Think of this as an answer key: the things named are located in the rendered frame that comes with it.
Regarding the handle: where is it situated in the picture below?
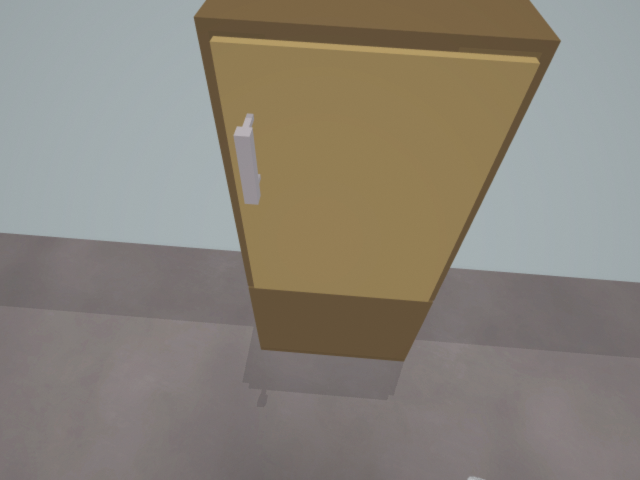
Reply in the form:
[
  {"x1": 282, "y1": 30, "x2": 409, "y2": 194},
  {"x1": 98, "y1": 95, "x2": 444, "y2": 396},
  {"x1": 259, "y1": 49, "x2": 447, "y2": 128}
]
[{"x1": 233, "y1": 113, "x2": 261, "y2": 205}]

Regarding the cupboard door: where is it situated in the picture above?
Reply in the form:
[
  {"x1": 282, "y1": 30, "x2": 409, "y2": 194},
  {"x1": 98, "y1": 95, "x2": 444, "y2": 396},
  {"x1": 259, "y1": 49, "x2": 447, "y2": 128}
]
[{"x1": 210, "y1": 36, "x2": 540, "y2": 302}]

